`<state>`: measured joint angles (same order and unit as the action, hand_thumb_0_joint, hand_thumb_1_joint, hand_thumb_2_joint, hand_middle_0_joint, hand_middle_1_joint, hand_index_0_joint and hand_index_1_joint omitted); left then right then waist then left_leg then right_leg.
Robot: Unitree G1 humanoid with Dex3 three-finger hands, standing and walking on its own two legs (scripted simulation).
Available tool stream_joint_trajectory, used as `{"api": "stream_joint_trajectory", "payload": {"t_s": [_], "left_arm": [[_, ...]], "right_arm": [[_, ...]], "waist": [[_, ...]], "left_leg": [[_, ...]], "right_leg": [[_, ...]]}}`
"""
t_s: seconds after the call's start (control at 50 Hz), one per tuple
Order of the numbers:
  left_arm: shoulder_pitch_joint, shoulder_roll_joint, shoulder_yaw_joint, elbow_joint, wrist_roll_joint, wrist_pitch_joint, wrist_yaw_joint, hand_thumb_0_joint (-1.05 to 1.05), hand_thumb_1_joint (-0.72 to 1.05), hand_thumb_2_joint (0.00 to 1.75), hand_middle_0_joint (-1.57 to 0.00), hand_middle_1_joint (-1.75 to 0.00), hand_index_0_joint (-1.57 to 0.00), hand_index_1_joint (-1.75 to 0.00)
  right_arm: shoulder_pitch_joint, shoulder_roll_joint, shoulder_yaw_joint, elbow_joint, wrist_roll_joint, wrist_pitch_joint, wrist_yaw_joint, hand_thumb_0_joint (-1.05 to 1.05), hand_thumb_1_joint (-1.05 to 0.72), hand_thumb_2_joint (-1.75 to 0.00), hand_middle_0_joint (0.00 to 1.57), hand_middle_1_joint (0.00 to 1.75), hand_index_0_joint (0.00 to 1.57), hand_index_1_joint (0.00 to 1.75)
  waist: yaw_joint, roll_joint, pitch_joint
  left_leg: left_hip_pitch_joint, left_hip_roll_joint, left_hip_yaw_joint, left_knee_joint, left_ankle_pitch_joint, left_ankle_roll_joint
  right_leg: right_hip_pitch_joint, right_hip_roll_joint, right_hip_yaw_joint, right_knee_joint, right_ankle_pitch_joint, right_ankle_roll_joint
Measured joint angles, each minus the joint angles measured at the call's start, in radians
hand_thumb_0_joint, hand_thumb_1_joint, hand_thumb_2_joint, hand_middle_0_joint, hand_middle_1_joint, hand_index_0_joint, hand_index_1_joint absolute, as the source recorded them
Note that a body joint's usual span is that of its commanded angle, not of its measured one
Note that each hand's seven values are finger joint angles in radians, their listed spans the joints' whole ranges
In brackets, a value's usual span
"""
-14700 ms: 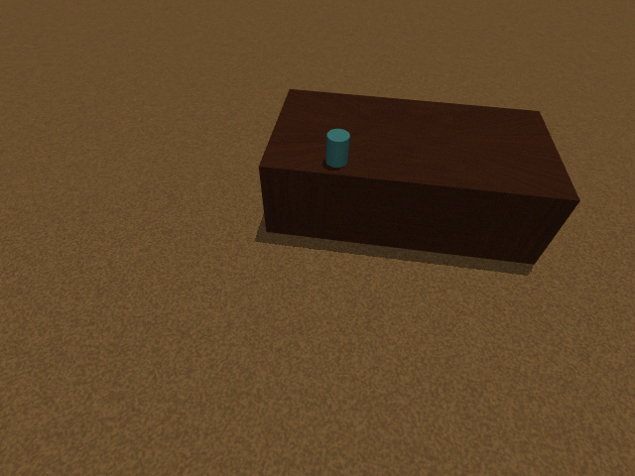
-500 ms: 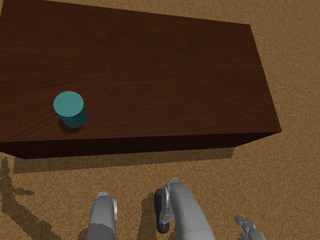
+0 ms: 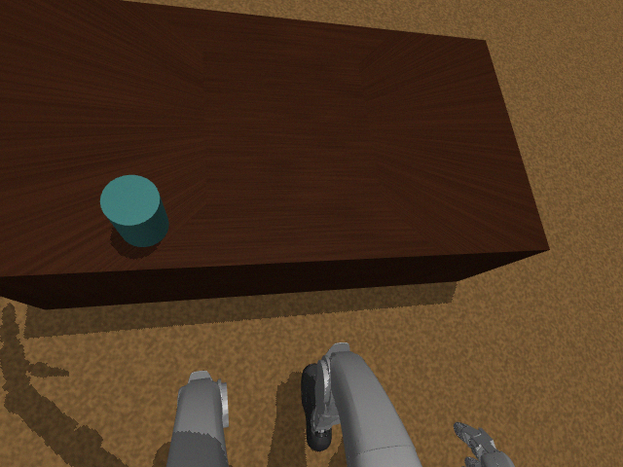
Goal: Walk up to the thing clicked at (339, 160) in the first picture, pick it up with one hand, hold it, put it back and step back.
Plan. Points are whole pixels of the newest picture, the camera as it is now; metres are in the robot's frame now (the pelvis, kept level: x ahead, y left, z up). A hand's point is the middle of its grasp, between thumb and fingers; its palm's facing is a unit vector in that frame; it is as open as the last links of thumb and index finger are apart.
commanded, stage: go down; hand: left
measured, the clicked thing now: (138, 213) +0.49 +0.20 -0.23
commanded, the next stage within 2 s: approach in 0.22 s
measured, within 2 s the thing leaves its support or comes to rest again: neither
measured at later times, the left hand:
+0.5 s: hand out of the picture +0.45 +0.40 +0.05, palm faces +0.22 -0.98 +0.01, open 17.7 cm
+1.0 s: hand (72, 202) +0.49 +0.28 -0.16, palm faces +0.11 -0.99 +0.08, open 17.6 cm
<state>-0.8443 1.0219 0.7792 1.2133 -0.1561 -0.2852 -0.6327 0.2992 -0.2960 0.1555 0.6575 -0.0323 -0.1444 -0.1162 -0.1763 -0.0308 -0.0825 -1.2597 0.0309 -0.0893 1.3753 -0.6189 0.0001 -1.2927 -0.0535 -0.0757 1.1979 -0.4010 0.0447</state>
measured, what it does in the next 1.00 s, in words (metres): lowers itself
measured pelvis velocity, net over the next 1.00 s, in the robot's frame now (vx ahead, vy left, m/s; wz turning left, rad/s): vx -0.04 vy -0.01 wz -0.01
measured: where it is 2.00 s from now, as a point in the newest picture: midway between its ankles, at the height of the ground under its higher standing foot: (265, 447)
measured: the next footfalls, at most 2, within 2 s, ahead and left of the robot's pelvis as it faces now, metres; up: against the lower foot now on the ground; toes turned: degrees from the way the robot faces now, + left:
none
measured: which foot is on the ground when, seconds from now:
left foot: down 0.00-1.00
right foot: down 0.00-1.00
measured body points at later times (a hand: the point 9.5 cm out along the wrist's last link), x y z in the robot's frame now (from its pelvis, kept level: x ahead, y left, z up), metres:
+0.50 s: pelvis +0.00 -0.01 -0.01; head +0.19 +0.06 +0.39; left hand +0.44 +0.45 +0.06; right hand +0.06 -0.28 -0.09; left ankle +0.00 +0.11 -0.61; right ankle +0.08 -0.16 -0.61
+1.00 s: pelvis -0.04 -0.01 -0.15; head +0.20 +0.05 +0.22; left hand +0.48 +0.33 -0.16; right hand +0.03 -0.27 -0.26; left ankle +0.00 +0.11 -0.61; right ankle +0.08 -0.16 -0.61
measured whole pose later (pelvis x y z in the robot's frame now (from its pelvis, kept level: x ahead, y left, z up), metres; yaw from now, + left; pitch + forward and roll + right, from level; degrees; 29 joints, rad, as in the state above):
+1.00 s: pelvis -0.04 -0.01 -0.15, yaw -1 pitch +37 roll -6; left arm -0.98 0.77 0.64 1.27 -0.10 -0.51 -0.46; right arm 0.21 -0.27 0.15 0.63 -0.10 -0.11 0.00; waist -0.24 -0.02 -0.11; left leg -1.83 -0.01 -0.11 1.95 -0.75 -0.02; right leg -1.90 -0.08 -0.04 1.78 -0.51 0.04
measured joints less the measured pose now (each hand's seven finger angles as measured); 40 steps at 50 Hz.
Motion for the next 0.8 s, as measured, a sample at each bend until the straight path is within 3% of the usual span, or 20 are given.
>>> {"api": "stream_joint_trajectory", "payload": {"t_s": [0.36,0.46,0.66,0.8], "left_arm": [[-0.016,0.027,0.003,0.016,0.002,-0.003,-0.007,-0.01,-0.54,0.07,-0.04,-0.06,-0.04,-0.06],[-0.014,0.013,-0.032,0.033,-0.004,-0.006,-0.006,-0.01,-0.57,0.04,-0.04,-0.06,-0.05,-0.05],[-0.025,-0.073,-0.101,0.098,-0.042,-0.117,0.016,-0.01,-0.60,0.02,-0.04,-0.05,-0.05,-0.04],[-0.053,-0.152,-0.085,0.071,-0.013,-0.204,0.050,-0.01,-0.58,0.05,-0.02,-0.06,-0.03,-0.05]], "right_arm": [[-0.008,-0.008,-0.001,-0.006,0.000,0.005,0.001,0.00,-0.90,-0.90,0.21,0.30,0.21,0.30],[-0.005,-0.011,-0.004,-0.011,0.002,0.003,0.002,0.00,-0.89,-0.89,0.21,0.30,0.21,0.30],[-0.024,-0.033,-0.002,-0.029,-0.003,-0.014,0.028,0.00,-0.87,-0.89,0.21,0.30,0.21,0.30],[-0.070,-0.022,0.000,-0.027,-0.037,-0.007,0.066,0.00,-0.87,-0.89,0.21,0.30,0.21,0.30]], "waist": [[-0.003,-0.001,0.009],[0.000,-0.001,0.001],[-0.014,-0.004,-0.029],[-0.044,-0.016,-0.030]], "left_leg": [[-0.017,0.001,-0.006,0.009,0.003,-0.006],[-0.025,-0.001,-0.007,0.012,0.002,-0.007],[-0.188,-0.013,-0.009,0.151,-0.042,-0.006],[-0.383,-0.023,-0.016,0.361,-0.105,-0.011]], "right_leg": [[-0.018,0.001,-0.004,0.012,0.001,-0.002],[-0.027,-0.001,-0.005,0.018,-0.003,-0.004],[-0.198,-0.011,0.004,0.163,-0.045,-0.006],[-0.402,-0.019,0.013,0.372,-0.097,-0.007]]}}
